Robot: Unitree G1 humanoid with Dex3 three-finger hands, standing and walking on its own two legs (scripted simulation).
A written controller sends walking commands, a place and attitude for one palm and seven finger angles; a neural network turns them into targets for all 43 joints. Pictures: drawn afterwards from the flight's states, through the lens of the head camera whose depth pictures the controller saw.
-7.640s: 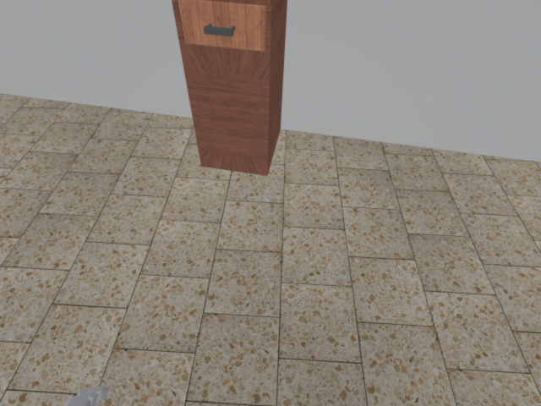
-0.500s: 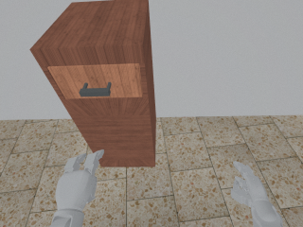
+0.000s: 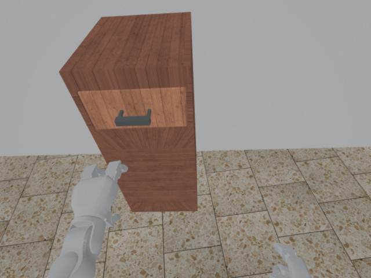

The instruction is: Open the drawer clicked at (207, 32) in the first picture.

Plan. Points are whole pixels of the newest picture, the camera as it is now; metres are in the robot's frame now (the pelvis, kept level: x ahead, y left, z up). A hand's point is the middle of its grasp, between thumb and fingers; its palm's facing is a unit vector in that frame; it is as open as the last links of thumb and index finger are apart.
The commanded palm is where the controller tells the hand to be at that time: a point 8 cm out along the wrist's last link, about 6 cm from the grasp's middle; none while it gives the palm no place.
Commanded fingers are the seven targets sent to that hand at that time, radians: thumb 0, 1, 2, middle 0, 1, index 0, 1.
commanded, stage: raise the hand with hooked fingers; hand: left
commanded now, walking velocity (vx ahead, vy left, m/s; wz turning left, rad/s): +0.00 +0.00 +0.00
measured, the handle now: (134, 116) +0.58 +0.23 +0.01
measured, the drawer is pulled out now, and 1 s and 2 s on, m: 0.00 0.00 0.00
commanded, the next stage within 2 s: move the hooked fingers above the handle in 1.00 s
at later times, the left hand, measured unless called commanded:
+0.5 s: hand (85, 156) +0.33 +0.26 +0.10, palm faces +0.09 -0.07 -0.99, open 13.7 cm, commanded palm +0.30 +0.26 +0.16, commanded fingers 0.00 -0.50 0.30 -0.30 -1.20 -0.30 -1.20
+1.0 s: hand (88, 147) +0.34 +0.25 +0.12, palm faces +0.13 -0.07 -0.99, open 13.8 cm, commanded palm +0.31 +0.25 +0.17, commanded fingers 0.00 -0.50 0.30 -0.30 -1.20 -0.30 -1.20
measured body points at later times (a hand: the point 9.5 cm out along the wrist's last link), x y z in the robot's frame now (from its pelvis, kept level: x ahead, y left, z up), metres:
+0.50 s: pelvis +0.04 +0.01 +0.02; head +0.05 -0.02 +0.46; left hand +0.32 +0.26 +0.16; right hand +0.28 -0.18 -0.08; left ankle +0.01 +0.10 -0.72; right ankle +0.05 -0.11 -0.72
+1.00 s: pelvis +0.04 +0.00 +0.02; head +0.07 -0.04 +0.47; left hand +0.33 +0.25 +0.17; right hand +0.24 -0.23 -0.10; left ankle +0.01 +0.10 -0.72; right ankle +0.05 -0.11 -0.72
